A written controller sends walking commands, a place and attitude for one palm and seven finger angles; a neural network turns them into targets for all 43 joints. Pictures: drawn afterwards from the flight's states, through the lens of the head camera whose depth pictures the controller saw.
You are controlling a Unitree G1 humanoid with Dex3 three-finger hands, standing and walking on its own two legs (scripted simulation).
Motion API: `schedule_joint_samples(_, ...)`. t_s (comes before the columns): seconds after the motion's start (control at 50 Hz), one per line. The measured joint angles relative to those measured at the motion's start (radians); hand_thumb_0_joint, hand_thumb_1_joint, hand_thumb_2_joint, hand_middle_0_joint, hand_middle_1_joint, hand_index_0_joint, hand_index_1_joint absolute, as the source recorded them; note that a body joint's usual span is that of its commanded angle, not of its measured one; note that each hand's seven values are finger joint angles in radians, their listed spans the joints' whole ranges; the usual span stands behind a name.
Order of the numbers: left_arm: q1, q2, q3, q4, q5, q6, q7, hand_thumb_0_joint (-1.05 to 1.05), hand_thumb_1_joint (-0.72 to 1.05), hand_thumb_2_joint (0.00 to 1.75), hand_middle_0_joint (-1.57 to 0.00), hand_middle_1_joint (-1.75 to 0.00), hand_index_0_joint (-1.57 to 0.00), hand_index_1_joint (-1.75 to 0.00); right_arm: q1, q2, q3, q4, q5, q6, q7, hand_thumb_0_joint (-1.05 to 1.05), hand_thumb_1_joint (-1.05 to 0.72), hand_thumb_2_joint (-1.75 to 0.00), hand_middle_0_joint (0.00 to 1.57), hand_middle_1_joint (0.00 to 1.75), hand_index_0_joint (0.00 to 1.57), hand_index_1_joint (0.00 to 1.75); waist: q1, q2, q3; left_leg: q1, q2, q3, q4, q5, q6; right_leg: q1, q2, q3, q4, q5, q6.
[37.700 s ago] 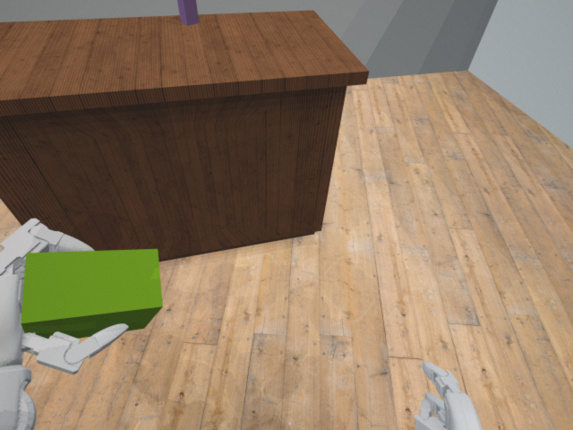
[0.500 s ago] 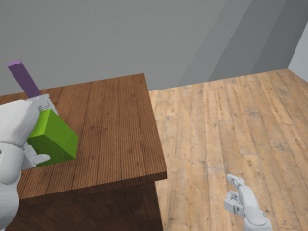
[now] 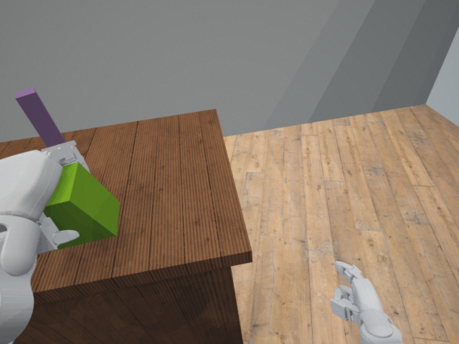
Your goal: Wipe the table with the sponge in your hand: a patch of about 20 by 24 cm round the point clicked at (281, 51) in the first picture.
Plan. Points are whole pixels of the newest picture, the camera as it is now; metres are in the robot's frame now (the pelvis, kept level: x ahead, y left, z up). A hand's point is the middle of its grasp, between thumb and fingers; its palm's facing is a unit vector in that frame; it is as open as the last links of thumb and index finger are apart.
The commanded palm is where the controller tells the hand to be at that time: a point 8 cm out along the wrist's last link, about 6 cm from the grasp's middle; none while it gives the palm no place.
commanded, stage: step back with the hand held close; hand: left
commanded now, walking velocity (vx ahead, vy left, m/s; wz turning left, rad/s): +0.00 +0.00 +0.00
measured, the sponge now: (72, 215) +0.21 +0.29 +0.17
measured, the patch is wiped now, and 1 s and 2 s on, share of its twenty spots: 1.00 1.00 1.00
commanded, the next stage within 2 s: stop stepping back and stand still in 1.28 s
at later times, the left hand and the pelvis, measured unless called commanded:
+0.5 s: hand (99, 174) +0.22 +0.21 +0.26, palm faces +0.43 -0.79 -0.43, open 10.4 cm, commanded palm +0.16 +0.27 +0.27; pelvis -0.01 -0.01 -0.01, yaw -1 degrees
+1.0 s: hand out of the picture +0.09 +0.24 +0.26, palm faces +0.58 -0.77 -0.24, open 10.4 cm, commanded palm +0.04 +0.28 +0.27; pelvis -0.11 -0.01 -0.02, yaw +2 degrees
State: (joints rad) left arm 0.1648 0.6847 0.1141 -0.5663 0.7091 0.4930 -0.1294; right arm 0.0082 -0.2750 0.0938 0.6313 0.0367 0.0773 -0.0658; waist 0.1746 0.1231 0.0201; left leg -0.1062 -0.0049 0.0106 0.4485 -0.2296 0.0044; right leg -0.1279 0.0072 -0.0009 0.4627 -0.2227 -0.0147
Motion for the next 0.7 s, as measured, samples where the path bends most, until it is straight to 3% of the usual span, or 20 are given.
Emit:
schedule_joint_samples(0.12,-0.009,-0.005,-0.015,0.016,0.012,0.002,0.004,0.00,-0.53,1.05,-0.70,-1.30,-0.72,-1.30,0.004,-0.007,-0.004,0.003,0.001,-0.003,-0.002,0.01,-0.91,-0.90,0.20,0.30,0.20,0.30,0.000,0.001,0.001,-0.003,0.001,-0.002,0.003,0.000,-0.001,-0.001,0.001,-0.002,0.001,0.000,-0.001)
schedule_joint_samples(0.16,-0.010,-0.075,0.087,0.035,-0.315,-0.090,0.055,0.00,-0.53,1.05,-0.70,-1.30,-0.72,-1.30,0.028,-0.007,-0.015,-0.053,-0.003,-0.006,0.002,0.01,-0.91,-0.90,0.20,0.30,0.20,0.30,-0.013,0.002,-0.017,-0.064,0.003,-0.019,0.053,-0.045,0.007,-0.036,0.007,-0.014,-0.001,0.005,-0.001)
schedule_joint_samples(0.18,0.000,-0.107,0.126,0.045,-0.434,-0.147,0.088,0.00,-0.53,1.05,-0.70,-1.30,-0.72,-1.30,0.036,-0.002,-0.015,-0.076,-0.014,-0.013,0.003,0.01,-0.91,-0.90,0.20,0.30,0.20,0.30,-0.025,-0.006,-0.024,-0.102,0.000,-0.031,0.086,-0.083,0.012,-0.065,0.011,-0.016,0.005,0.007,-0.002)
schedule_joint_samples(0.22,0.029,-0.163,0.174,0.026,-0.584,-0.229,0.148,0.00,-0.53,1.05,-0.70,-1.30,-0.72,-1.30,0.050,0.012,-0.016,-0.112,-0.029,-0.015,0.001,0.01,-0.90,-0.90,0.20,0.30,0.20,0.30,-0.060,-0.032,-0.027,-0.161,-0.007,-0.056,0.149,-0.126,0.017,-0.117,0.021,-0.018,0.024,0.007,-0.006)
schedule_joint_samples(0.28,0.086,-0.219,0.201,-0.077,-0.688,-0.332,0.218,0.00,-0.53,1.05,-0.70,-1.30,-0.71,-1.30,0.085,0.030,-0.024,-0.134,-0.041,-0.009,-0.013,0.01,-0.90,-0.90,0.20,0.30,0.21,0.30,-0.126,-0.088,-0.009,-0.179,-0.007,-0.065,0.146,-0.055,0.012,-0.174,0.028,-0.022,0.073,-0.011,-0.004)
schedule_joint_samples(0.34,0.165,-0.218,0.245,-0.195,-0.737,-0.418,0.246,-0.01,-0.53,1.05,-0.70,-1.30,-0.71,-1.30,0.130,0.056,-0.041,-0.122,-0.038,-0.003,-0.011,0.01,-0.90,-0.90,0.20,0.30,0.21,0.30,-0.167,-0.176,0.015,-0.183,-0.021,-0.042,0.145,-0.078,0.010,-0.204,0.013,-0.003,0.114,-0.024,0.004)
schedule_joint_samples(0.42,0.221,-0.167,0.346,-0.282,-0.754,-0.522,0.261,-0.01,-0.53,1.05,-0.70,-1.30,-0.72,-1.30,0.202,0.066,-0.062,-0.080,-0.050,-0.033,0.004,0.01,-0.91,-0.90,0.20,0.30,0.20,0.30,-0.190,-0.223,0.019,-0.192,-0.019,-0.029,0.141,-0.080,0.006,-0.203,0.008,-0.008,0.133,-0.068,0.009)
schedule_joint_samples(0.54,0.138,-0.156,0.426,-0.209,-0.758,-0.640,0.276,-0.01,-0.53,1.05,-0.70,-1.30,-0.72,-1.30,0.233,0.058,-0.079,-0.002,-0.039,-0.072,0.022,0.01,-0.91,-0.90,0.20,0.30,0.20,0.30,-0.211,-0.155,0.022,-0.224,0.020,-0.060,0.165,-0.072,-0.013,-0.186,0.048,-0.040,0.060,-0.007,-0.021)
schedule_joint_samples(0.66,0.181,-0.185,0.396,-0.135,-0.764,-0.654,0.269,-0.01,-0.53,1.05,-0.70,-1.31,-0.72,-1.30,0.216,0.052,-0.088,-0.009,-0.021,-0.078,0.011,0.01,-0.91,-0.90,0.20,0.30,0.20,0.30,-0.238,-0.124,-0.008,-0.293,0.021,-0.047,0.314,-0.145,-0.012,-0.233,0.041,-0.037,0.097,0.002,-0.022)
schedule_joint_samples(0.7,0.209,-0.188,0.379,-0.144,-0.761,-0.651,0.265,-0.01,-0.53,1.05,-0.70,-1.31,-0.72,-1.30,0.220,0.050,-0.083,-0.022,-0.023,-0.086,0.002,0.01,-0.91,-0.90,0.20,0.30,0.20,0.30,-0.238,-0.126,-0.020,-0.268,0.031,-0.045,0.261,-0.119,-0.002,-0.249,0.036,-0.038,0.112,0.004,-0.015)
